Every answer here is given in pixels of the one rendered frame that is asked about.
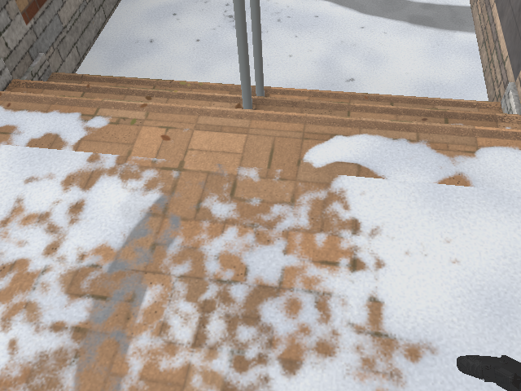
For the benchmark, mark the stairs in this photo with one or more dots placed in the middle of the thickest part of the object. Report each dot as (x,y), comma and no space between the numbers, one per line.
(278,99)

